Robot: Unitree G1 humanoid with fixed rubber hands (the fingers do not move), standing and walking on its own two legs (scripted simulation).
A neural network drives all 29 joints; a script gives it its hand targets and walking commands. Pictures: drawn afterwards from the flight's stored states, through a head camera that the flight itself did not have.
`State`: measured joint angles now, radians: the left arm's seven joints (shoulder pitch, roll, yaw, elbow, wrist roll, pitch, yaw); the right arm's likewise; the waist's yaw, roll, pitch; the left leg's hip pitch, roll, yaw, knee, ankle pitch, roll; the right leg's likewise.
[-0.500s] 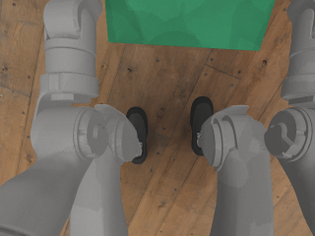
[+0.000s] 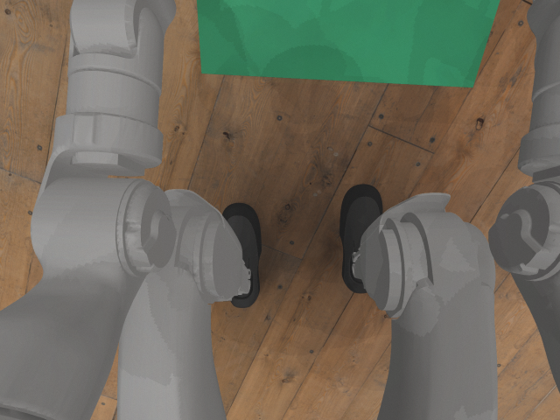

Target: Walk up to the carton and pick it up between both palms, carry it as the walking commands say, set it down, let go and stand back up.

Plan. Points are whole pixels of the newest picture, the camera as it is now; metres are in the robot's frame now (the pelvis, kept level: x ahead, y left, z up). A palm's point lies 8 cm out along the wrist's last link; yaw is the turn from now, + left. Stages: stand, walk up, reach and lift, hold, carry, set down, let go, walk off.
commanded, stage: set down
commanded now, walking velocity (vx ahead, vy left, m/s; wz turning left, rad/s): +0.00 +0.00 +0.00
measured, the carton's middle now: out of the picture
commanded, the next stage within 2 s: none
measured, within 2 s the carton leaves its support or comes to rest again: rests again in 0.84 s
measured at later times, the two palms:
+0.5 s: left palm out of the picture +0.57 +0.14 -0.18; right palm out of the picture +0.55 -0.23 -0.19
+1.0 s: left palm out of the picture +0.58 +0.14 -0.19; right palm out of the picture +0.56 -0.23 -0.20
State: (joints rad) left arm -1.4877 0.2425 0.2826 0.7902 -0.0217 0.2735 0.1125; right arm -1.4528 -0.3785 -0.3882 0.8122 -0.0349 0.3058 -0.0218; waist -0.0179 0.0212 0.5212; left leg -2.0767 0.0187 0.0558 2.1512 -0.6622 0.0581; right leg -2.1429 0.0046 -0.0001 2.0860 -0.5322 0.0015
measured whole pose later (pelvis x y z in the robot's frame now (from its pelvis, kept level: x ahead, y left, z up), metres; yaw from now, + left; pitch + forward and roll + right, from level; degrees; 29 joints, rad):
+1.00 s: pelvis +0.01 +0.00 -0.02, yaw +0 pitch +38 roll +0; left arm -1.50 0.27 0.28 0.83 -0.04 0.24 0.04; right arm -1.45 -0.39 -0.39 0.84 -0.03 0.24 0.00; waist -0.02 0.02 0.44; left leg -2.19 0.01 0.05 2.22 -0.68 0.06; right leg -2.26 0.00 0.00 2.15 -0.55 0.00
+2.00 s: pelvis +0.00 +0.00 -0.04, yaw +1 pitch +33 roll +0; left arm -1.52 0.37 0.09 0.97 -0.20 0.13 0.10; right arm -1.46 -0.46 -0.31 1.05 0.10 0.09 -0.06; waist -0.02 0.01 0.52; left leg -2.16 0.01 0.05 2.27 -0.68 0.04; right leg -2.24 0.00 0.00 2.21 -0.55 0.00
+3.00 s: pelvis -0.01 -0.01 +0.11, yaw +1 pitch +25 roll +1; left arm -1.54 0.45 0.08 0.87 -0.22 0.37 0.08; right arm -1.47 -0.49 -0.30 0.88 0.14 0.36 -0.09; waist -0.02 0.01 0.52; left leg -1.66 -0.01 0.04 1.80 -0.58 0.02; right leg -1.72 0.00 0.00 1.77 -0.49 -0.02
